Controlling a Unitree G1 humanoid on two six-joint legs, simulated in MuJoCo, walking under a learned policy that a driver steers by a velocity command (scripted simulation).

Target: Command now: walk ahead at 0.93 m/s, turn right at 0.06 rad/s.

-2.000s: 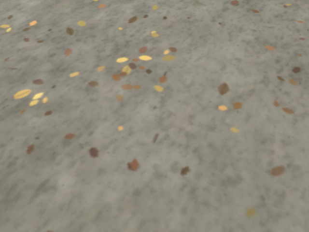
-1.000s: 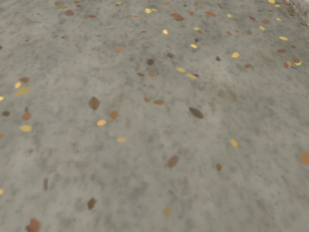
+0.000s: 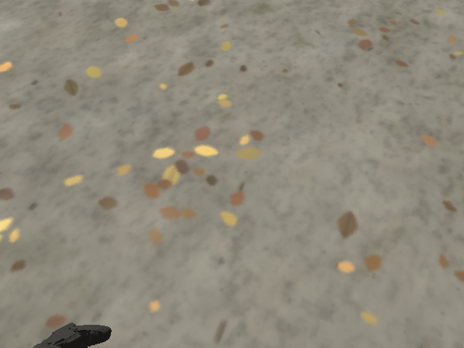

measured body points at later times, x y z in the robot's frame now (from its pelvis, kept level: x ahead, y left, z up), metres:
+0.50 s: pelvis +0.46 +0.00 +0.03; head +0.48 +0.01 +0.48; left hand +0.64 +0.26 -0.09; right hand +0.49 -0.29 -0.07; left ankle +0.48 +0.13 -0.70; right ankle +0.34 -0.07 -0.59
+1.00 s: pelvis +0.83 -0.18 +0.03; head +0.88 -0.22 +0.47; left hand +1.07 -0.01 -0.10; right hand +0.81 -0.50 -0.05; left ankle +1.05 -0.14 -0.63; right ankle +0.81 -0.18 -0.70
